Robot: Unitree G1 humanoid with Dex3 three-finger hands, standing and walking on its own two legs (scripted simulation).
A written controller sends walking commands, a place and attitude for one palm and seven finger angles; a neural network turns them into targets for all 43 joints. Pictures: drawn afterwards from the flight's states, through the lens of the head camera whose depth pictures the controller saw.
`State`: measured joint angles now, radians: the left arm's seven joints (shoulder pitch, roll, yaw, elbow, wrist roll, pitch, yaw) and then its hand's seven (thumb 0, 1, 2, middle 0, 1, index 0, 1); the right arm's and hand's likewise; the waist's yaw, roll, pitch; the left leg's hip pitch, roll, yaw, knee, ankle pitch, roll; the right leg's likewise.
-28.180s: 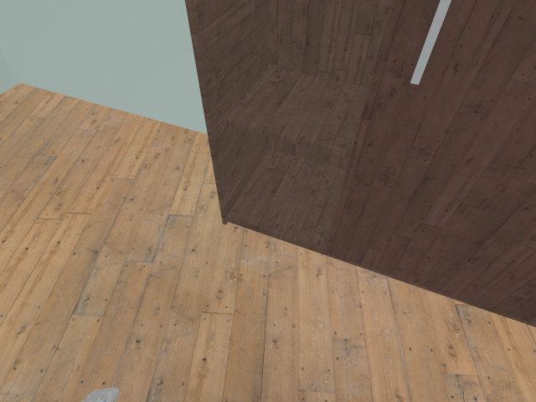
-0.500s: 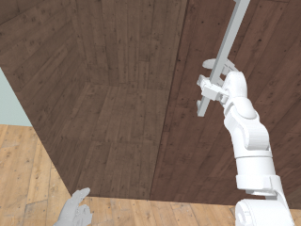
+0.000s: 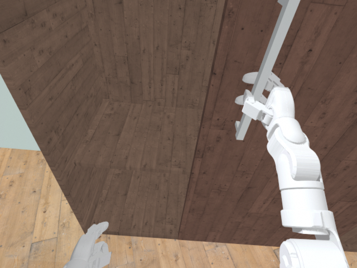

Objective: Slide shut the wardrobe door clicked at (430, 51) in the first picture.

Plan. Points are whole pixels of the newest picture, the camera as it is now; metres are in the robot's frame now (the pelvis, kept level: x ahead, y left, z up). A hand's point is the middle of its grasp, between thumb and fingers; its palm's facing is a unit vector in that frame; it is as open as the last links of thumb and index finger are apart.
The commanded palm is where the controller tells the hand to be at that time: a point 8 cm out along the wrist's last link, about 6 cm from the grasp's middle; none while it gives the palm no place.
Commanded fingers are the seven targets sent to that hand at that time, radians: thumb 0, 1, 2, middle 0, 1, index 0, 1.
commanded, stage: grip the handle and tug to test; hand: right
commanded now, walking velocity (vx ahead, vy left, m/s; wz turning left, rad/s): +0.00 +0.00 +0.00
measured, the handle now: (257, 79) +0.44 -0.13 +0.26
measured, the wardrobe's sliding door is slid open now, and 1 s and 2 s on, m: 0.48 0.48 0.47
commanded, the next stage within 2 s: tug the door sideways, standing still in 0.28 s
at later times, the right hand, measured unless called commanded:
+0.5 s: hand (247, 107) +0.38 -0.10 +0.23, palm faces -0.01 +1.00 -0.02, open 5.9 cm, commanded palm +0.36 -0.14 +0.23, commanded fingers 0.00 -0.90 -0.90 0.45 1.40 0.45 1.40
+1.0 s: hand (244, 106) +0.38 -0.10 +0.23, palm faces +0.08 +0.99 -0.07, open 5.8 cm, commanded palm +0.36 -0.09 +0.23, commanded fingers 0.00 -0.90 -0.90 0.45 1.40 0.45 1.40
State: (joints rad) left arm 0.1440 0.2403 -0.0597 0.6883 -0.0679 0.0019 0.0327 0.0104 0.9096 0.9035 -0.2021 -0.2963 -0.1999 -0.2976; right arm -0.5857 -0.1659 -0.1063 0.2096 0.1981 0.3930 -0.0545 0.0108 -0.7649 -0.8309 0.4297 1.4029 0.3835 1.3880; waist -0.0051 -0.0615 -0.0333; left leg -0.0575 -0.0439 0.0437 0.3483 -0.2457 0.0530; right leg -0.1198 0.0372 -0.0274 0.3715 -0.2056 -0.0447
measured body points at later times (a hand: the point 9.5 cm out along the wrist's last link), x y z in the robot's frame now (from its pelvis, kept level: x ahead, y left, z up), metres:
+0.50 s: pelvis +0.03 +0.01 +0.00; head +0.01 +0.03 +0.45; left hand +0.23 +0.24 -0.08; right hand +0.37 -0.16 +0.23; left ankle -0.03 +0.08 -0.74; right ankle +0.00 -0.09 -0.74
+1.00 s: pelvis +0.00 -0.01 -0.01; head -0.02 +0.01 +0.44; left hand +0.20 +0.18 -0.11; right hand +0.37 -0.15 +0.23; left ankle -0.03 +0.08 -0.75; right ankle +0.00 -0.09 -0.75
